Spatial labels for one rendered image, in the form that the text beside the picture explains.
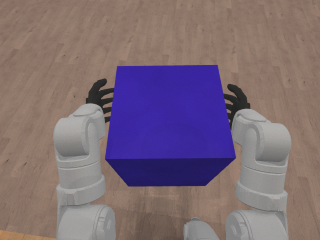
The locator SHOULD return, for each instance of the left robot forearm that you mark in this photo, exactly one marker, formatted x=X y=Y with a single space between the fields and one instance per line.
x=77 y=151

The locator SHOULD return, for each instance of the right robot shin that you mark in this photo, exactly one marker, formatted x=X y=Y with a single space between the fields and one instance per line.
x=195 y=219

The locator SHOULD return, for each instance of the robot right thigh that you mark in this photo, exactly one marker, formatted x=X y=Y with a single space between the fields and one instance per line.
x=198 y=230

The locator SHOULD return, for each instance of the robot left hand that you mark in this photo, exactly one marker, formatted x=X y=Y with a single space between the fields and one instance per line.
x=94 y=97

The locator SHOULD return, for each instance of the left robot upper arm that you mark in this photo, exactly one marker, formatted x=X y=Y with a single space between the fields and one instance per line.
x=94 y=222

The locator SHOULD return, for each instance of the right robot forearm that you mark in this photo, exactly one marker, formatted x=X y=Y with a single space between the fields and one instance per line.
x=264 y=162

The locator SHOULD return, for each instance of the robot right hand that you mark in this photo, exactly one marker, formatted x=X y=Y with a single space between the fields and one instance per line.
x=239 y=102

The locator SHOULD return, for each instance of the carton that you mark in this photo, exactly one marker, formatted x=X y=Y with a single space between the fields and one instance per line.
x=168 y=126

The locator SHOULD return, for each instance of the right robot upper arm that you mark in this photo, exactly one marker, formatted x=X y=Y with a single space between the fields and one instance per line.
x=251 y=225

